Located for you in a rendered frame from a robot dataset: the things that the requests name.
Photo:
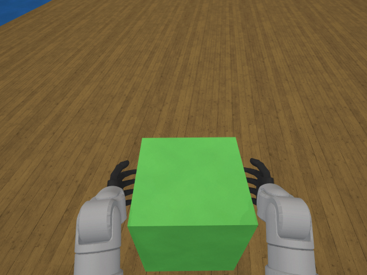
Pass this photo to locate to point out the robot right hand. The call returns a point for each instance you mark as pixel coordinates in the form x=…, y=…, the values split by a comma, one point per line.
x=263, y=177

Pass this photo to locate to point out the robot left hand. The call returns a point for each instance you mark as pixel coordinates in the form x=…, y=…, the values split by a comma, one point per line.
x=117, y=176

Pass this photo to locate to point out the left robot forearm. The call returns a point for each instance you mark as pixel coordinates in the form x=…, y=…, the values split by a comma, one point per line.
x=98, y=233

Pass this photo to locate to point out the carton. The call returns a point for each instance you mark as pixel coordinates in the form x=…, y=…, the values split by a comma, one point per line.
x=191, y=207

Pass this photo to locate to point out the right robot forearm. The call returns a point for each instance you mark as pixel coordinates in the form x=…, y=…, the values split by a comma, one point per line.
x=289, y=232

